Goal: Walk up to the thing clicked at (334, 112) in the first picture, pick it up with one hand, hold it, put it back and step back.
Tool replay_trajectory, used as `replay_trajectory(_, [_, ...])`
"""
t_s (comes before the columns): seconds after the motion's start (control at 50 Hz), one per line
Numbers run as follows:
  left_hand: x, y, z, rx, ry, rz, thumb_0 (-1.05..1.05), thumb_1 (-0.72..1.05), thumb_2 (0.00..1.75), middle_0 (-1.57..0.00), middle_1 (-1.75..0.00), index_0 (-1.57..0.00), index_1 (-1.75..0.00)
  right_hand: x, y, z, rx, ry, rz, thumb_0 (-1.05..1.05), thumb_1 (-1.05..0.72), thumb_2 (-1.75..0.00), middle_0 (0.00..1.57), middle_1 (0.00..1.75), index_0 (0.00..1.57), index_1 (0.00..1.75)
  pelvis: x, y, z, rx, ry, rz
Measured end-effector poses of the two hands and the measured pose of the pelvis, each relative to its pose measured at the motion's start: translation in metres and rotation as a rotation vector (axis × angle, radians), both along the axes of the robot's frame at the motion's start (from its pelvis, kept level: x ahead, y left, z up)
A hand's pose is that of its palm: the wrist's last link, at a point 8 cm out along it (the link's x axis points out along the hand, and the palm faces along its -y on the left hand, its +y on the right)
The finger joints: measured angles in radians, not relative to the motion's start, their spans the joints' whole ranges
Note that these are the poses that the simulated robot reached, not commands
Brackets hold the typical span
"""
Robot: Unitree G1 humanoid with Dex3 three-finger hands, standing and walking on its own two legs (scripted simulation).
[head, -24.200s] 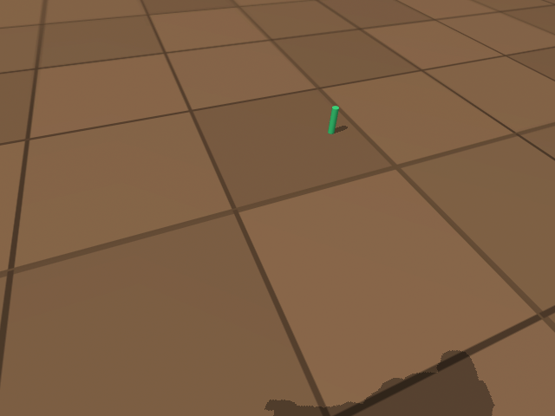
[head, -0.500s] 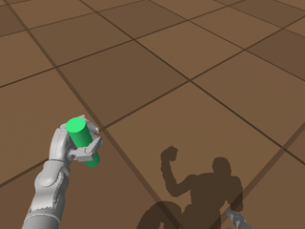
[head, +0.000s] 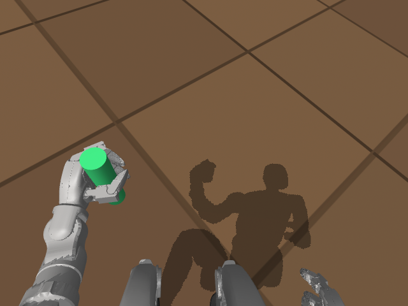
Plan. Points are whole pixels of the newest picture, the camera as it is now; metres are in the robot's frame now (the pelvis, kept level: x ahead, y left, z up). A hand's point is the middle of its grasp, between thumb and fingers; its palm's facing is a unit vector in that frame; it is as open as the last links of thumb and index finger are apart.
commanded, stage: crouch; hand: left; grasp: from the side
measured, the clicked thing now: (106, 180) +0.37 +0.18 -0.02
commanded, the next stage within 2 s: lower in 1.32 s
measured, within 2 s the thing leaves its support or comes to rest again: neither
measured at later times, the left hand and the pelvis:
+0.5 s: hand (130, 207) +0.39 +0.17 -0.25, palm faces -0.01 -1.00 +0.00, open 5.4 cm; pelvis -0.05 -0.01 -0.21, yaw -2 degrees
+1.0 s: hand (136, 210) +0.41 +0.17 -0.36, palm faces -0.03 -1.00 +0.00, open 5.4 cm; pelvis -0.06 +0.00 -0.31, yaw -6 degrees
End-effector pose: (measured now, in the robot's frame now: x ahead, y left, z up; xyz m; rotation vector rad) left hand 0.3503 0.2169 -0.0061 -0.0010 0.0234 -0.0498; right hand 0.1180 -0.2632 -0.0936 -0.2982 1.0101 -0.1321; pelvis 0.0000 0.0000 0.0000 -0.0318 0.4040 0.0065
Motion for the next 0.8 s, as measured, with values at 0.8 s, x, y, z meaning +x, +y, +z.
replay_trajectory(0.8, [0.041,0.008,-0.313,0.012,0.001,0.025,0.02,0.18,1.09,-0.99,-1.11,-1.00,-1.12,-0.101,-0.002,-0.296,-0.027,0.312,0.044,0.01,-0.89,-0.90,0.20,0.29,0.20,0.30,-0.061,0.001,-0.283,-0.039,0.130,-0.056])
